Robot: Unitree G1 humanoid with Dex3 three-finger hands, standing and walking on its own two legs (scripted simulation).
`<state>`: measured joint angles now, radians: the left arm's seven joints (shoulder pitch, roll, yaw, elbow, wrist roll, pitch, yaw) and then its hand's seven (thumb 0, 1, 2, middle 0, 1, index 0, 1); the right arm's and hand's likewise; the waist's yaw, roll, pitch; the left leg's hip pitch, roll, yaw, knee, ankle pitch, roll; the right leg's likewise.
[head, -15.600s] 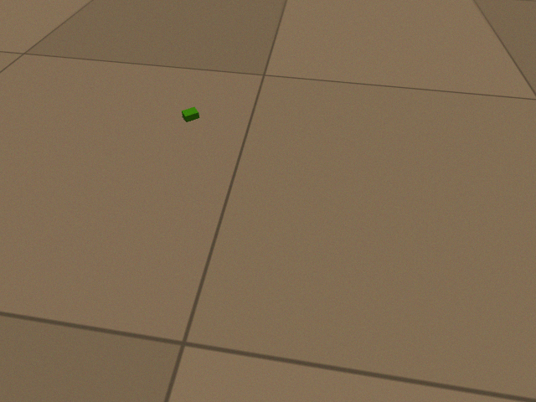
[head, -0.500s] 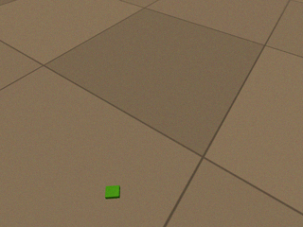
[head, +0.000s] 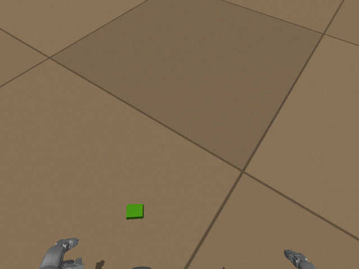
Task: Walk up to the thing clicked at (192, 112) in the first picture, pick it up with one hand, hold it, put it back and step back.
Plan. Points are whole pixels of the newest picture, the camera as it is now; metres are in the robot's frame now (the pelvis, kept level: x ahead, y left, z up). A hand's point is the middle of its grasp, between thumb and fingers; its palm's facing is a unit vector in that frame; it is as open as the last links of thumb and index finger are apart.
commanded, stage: rise first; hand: left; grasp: from above
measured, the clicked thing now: (135, 211) +0.43 +0.23 -0.75
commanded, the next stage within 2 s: none
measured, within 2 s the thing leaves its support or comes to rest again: neither
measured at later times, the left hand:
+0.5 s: hand (83, 265) +0.15 +0.26 -0.21, palm faces -0.16 -0.88 -0.45, open 13.3 cm
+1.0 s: hand (88, 266) +0.15 +0.28 -0.30, palm faces -0.37 -0.72 -0.59, open 14.1 cm
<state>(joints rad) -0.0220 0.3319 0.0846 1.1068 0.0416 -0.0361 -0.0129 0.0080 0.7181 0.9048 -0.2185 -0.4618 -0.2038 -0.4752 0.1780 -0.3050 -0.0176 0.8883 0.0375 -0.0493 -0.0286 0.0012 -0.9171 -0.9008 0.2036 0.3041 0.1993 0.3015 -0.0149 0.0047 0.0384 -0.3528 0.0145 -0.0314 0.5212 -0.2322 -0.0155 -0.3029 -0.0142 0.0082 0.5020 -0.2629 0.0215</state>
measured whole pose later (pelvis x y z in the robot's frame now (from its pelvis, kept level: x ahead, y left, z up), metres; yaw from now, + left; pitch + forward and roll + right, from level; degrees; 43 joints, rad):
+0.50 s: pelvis +0.01 +0.01 -0.07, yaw -1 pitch +16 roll -2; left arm 0.20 0.31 0.13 0.56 0.24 0.17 0.00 0.00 -0.39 0.87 -0.23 -0.89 -0.22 -0.91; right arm 0.21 -0.24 -0.05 0.59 0.01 -0.10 -0.01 0.01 -0.92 -0.90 0.21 0.30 0.20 0.30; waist -0.02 0.01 -0.10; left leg -0.86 0.02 -0.04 1.08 -0.49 -0.01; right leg -0.80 0.00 0.01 1.04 -0.52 0.03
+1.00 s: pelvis -0.02 +0.01 -0.16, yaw -1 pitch +27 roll -3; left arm 0.17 0.38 0.10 0.48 0.45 0.11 0.04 0.00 -0.55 0.94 -0.15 -0.99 -0.13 -1.00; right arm 0.13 -0.25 -0.03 0.53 0.00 -0.18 0.02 0.00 -0.95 -0.91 0.21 0.30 0.20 0.30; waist -0.03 0.01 -0.18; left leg -1.34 0.01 -0.07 1.49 -0.62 -0.01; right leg -1.27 0.00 0.00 1.46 -0.66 0.03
